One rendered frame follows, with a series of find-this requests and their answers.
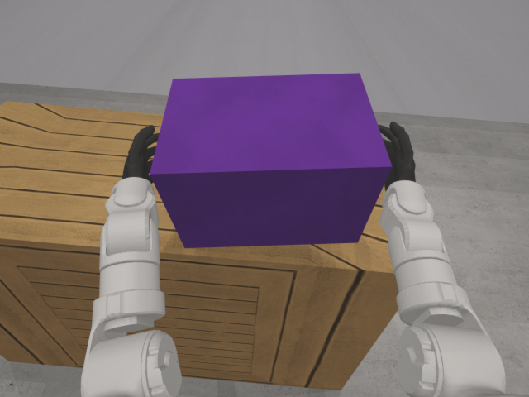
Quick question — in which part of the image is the left robot hand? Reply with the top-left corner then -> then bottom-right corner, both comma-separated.
122,125 -> 159,184

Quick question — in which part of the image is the right robot upper arm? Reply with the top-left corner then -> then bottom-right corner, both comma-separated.
397,323 -> 529,397

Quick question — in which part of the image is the carton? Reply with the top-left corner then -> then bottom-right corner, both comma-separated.
150,73 -> 392,248

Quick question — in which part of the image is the right robot hand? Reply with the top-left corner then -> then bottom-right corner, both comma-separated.
378,122 -> 416,191

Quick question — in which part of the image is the left robot upper arm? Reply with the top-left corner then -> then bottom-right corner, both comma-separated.
83,330 -> 182,397

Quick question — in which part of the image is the pedestal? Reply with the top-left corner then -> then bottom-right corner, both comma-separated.
0,101 -> 398,390

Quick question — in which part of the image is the robot left forearm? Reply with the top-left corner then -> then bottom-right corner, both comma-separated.
81,177 -> 165,397

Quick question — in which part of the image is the robot right forearm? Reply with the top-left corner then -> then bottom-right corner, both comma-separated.
379,180 -> 506,389

